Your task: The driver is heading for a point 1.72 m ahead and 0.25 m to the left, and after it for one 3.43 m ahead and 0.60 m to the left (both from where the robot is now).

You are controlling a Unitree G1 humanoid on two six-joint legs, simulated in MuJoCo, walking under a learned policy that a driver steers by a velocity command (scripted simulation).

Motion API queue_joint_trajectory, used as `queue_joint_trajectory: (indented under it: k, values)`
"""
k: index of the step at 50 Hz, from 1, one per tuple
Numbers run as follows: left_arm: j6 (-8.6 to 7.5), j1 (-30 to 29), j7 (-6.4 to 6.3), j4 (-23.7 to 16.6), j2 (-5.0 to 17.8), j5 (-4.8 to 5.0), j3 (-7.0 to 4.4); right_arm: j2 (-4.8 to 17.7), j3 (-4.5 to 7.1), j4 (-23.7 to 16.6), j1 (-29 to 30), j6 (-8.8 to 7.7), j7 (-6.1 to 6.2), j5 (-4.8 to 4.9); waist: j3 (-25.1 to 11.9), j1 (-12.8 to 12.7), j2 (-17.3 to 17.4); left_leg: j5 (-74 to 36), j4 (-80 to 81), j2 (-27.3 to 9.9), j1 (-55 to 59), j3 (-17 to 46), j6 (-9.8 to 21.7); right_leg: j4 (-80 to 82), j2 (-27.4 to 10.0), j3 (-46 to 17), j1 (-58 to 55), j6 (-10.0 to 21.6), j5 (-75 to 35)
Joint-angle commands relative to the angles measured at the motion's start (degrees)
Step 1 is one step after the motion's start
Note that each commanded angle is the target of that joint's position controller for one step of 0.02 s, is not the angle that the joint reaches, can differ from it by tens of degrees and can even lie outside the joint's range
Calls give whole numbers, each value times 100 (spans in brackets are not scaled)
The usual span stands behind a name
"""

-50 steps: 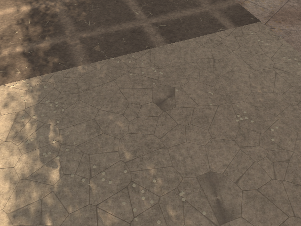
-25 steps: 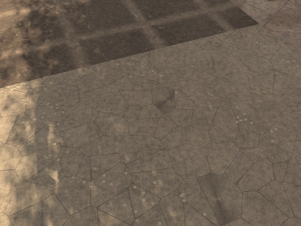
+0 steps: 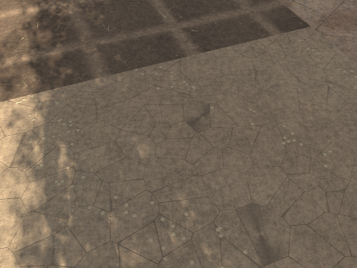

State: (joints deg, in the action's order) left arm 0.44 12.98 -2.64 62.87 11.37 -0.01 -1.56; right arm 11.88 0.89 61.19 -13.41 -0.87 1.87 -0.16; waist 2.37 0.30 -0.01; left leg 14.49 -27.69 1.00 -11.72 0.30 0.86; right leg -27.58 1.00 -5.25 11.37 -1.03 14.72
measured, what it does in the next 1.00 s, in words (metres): walks ahead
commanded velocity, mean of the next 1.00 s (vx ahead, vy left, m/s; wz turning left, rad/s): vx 0.19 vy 0.00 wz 0.00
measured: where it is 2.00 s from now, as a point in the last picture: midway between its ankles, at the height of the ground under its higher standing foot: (184, 197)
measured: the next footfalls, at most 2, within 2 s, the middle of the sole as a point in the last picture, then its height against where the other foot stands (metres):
left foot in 1.12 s outside the picture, level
right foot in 1.66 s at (219, 208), level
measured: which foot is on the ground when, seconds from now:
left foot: down 0.00-0.66, up 0.68-1.00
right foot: down 0.00-1.00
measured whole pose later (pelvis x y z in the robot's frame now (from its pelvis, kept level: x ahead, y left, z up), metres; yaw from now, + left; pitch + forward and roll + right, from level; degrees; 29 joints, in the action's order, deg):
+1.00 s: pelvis +0.17 -0.03 +0.00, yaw +0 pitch +2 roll +0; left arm -4.9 30.0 -1.0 61.9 9.9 0.2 -0.6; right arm 14.4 1.9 51.0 -1.3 -5.2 -1.7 1.6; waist 0.1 -5.4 2.1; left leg 0.4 -37.7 -4.3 -38.1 -1.5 1.6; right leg -9.0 1.5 0.8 -6.3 2.0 17.7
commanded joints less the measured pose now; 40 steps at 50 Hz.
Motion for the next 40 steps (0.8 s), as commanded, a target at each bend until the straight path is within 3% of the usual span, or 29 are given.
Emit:
queue_joint_trajectory:
  k: [1,20,21,22,24,26,27,29,30,31,32,33,34,35,36,37,39,40]
  values:
    - [-38,220,-19,-91,551,1,-70,566,86,-125,-229,-36,16,3,35,2,7,-298,591,-228,-82,214,107,434,-96,-1,139,153,-658]
    - [-49,474,-38,17,461,11,-9,456,57,-59,-496,-26,22,16,80,1,7,-391,581,-210,-90,213,133,426,-92,53,187,129,-678]
    - [-45,596,-38,81,369,8,15,394,42,2,-601,-18,28,9,-61,-4,45,244,659,-175,-37,194,143,425,-20,139,125,135,-174]
    - [-41,621,-47,93,363,32,11,477,74,17,-629,0,46,41,32,7,131,1169,714,-145,-113,230,210,270,122,285,263,172,582]
    - [-95,490,-49,-32,448,56,-17,764,169,-30,-721,-4,72,114,386,87,420,2931,1024,-506,-348,817,557,-243,240,452,917,310,1837]
    - [-275,278,22,-211,237,78,31,1075,289,-9,-1042,-101,55,155,519,201,1014,3627,1743,-1519,-142,2223,1114,-1283,148,682,1470,325,1240]
    - [-361,183,65,-266,281,95,18,1129,328,-39,-1033,-145,51,149,634,205,995,3464,1975,-1902,-326,2714,1338,-1733,-87,584,1522,363,994]
    - [-467,240,135,-304,289,146,-13,1064,325,-211,-719,-214,12,124,673,13,842,2928,2001,-1957,-463,2619,1306,-1861,-308,490,1504,506,1358]
    - [-512,400,157,-282,250,173,-13,1050,324,-317,-454,-223,-10,192,655,-156,829,2617,1894,-1782,-660,2226,1125,-1215,-344,527,1070,592,1317]
    - [-558,714,172,-153,241,168,-38,1030,318,-428,-123,-204,-20,269,595,-395,748,2225,1647,-1390,-1083,1600,894,-267,-207,734,168,637,798]
    - [-563,1065,175,50,277,129,-94,1005,320,-465,-100,-179,-30,285,475,-488,574,1874,1194,-992,-1355,1109,749,168,84,942,-591,534,211]
    - [-548,1525,182,206,379,93,-153,877,284,-521,-47,-195,-37,266,306,-612,209,1441,424,-692,-1682,726,600,349,-71,592,-1182,511,127]
    - [-542,2284,158,308,729,90,-248,455,162,-623,54,-260,-94,175,-68,-819,-1014,1028,-1517,-179,-2327,-21,291,1105,-1179,-1049,-1890,794,845]
    - [-595,2731,233,299,1366,75,-349,272,135,-824,38,-378,-99,201,-71,-823,-1899,1727,-2855,246,-3483,-104,237,1901,-2260,-3264,-2178,1613,1781]
    - [-686,2301,249,226,1078,5,-254,480,168,-883,187,-447,-109,305,366,-592,-1171,1632,-3838,-177,-3947,337,338,2012,-2513,-3682,-1690,1847,2484]
    - [-752,1772,266,20,763,28,-162,589,180,-901,236,-509,-159,335,638,-393,-671,944,-4116,-454,-4223,488,428,1989,-2252,-3065,-1550,1629,2329]
    - [-748,1265,329,-199,650,57,-90,741,256,-814,212,-581,-189,183,544,-196,-417,0,-3728,-710,-4027,347,406,2028,-1725,-1826,-1440,1196,830]
    - [-705,1316,327,-213,489,36,-39,784,289,-819,286,-588,-219,143,474,-203,-442,-272,-3472,-773,-3803,259,345,2048,-1517,-1322,-1388,1059,70]
Keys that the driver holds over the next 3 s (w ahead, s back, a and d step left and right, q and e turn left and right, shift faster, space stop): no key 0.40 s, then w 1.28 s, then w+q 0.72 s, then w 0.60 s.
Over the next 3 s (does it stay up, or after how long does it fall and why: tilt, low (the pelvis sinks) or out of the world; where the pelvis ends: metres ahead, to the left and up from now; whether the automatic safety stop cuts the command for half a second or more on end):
stays up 1.32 0.11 0.01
